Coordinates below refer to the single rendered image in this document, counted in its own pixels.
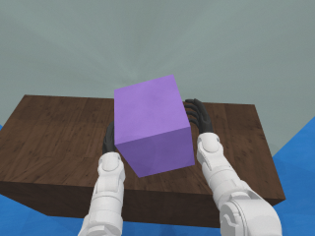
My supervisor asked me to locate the carton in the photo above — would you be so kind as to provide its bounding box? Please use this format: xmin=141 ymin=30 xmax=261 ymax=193
xmin=114 ymin=74 xmax=195 ymax=178

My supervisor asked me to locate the right robot forearm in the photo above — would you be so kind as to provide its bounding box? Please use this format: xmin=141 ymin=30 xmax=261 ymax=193
xmin=196 ymin=132 xmax=283 ymax=233

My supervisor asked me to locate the robot right upper arm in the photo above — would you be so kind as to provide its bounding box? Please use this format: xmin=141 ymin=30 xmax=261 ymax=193
xmin=220 ymin=199 xmax=283 ymax=236

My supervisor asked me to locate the pedestal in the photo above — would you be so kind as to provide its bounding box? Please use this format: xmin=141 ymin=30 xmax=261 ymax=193
xmin=0 ymin=94 xmax=286 ymax=228

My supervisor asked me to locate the left robot hand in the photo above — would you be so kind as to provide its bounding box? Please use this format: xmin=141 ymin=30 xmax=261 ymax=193
xmin=102 ymin=120 xmax=116 ymax=155

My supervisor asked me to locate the right robot hand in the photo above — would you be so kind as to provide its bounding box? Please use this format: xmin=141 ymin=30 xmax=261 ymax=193
xmin=184 ymin=98 xmax=214 ymax=135

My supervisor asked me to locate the left robot forearm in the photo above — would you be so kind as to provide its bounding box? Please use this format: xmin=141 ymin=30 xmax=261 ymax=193
xmin=78 ymin=151 xmax=126 ymax=236

